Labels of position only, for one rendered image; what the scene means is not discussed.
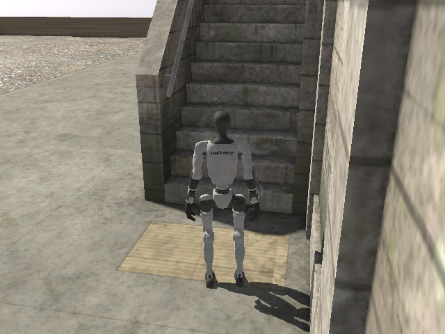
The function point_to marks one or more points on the stairs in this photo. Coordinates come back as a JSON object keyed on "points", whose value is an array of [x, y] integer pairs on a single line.
{"points": [[248, 63]]}

